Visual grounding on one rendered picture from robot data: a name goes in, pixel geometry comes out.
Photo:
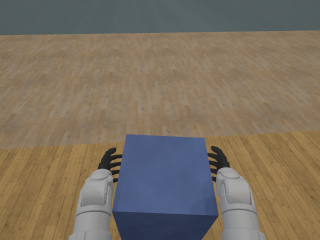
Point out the left robot forearm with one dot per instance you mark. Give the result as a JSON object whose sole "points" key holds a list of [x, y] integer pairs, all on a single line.
{"points": [[94, 208]]}

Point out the right robot hand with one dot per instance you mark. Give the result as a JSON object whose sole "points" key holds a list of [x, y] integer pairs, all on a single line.
{"points": [[221, 161]]}

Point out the left robot hand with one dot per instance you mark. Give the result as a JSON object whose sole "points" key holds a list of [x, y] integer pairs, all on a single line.
{"points": [[107, 158]]}

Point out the carton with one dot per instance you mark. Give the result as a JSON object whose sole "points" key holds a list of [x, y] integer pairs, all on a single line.
{"points": [[164, 189]]}

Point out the right robot forearm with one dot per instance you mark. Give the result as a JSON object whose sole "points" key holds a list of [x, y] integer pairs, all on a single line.
{"points": [[237, 205]]}

